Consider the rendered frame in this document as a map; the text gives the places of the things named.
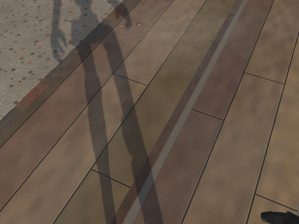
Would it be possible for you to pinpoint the robot right hand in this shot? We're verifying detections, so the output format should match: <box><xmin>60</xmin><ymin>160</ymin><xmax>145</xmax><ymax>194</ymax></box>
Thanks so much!
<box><xmin>261</xmin><ymin>211</ymin><xmax>299</xmax><ymax>224</ymax></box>

